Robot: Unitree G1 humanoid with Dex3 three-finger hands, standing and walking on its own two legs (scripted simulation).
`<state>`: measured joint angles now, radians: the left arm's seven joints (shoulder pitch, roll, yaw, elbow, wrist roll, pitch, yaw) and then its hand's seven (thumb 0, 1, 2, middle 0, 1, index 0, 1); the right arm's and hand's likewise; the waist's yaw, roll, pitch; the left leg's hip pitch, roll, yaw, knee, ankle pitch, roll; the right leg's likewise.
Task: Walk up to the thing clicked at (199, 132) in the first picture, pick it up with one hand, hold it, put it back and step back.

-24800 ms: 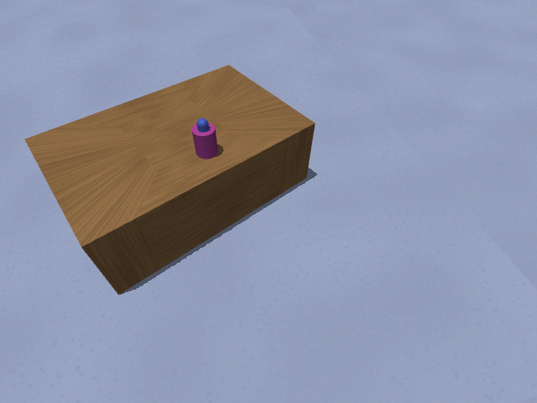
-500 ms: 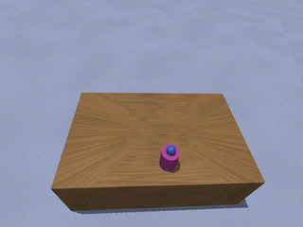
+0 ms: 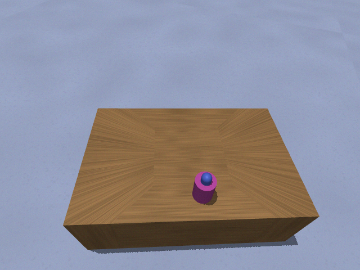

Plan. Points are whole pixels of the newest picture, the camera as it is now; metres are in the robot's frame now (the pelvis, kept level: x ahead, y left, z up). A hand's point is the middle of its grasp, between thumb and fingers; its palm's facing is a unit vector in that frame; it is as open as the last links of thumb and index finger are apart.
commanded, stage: stand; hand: right
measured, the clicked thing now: (204, 185) +0.49 -0.13 -0.34
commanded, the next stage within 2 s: none
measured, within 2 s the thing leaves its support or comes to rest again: neither
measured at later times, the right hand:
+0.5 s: hand out of the picture +0.08 -0.25 -0.15, palm faces -0.02 +0.93 -0.36, open 8.5 cm
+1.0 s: hand out of the picture +0.08 -0.25 -0.15, palm faces -0.03 +0.93 -0.36, open 7.4 cm
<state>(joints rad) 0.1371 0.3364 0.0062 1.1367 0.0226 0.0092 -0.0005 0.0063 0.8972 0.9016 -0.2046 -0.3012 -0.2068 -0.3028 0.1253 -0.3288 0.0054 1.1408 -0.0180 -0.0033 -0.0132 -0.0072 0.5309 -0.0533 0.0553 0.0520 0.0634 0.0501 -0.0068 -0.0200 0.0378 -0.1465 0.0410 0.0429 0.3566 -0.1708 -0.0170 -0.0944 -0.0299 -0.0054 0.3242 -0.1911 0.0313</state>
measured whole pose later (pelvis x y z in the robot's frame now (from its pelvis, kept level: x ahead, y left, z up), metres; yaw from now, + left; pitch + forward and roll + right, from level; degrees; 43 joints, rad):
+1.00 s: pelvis +0.01 +0.00 +0.00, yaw +1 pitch -2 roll +0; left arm 0.13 0.34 0.01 1.13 0.02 0.00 -0.01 0.01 0.90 0.90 -0.21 -0.30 -0.21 -0.30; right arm 0.12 -0.34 0.00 1.14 -0.02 -0.01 0.00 0.00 -0.90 -0.90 0.20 0.30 0.21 0.30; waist -0.01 -0.01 0.04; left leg -0.13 0.03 0.03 0.33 -0.16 -0.02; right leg -0.07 -0.04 -0.02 0.31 -0.19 0.03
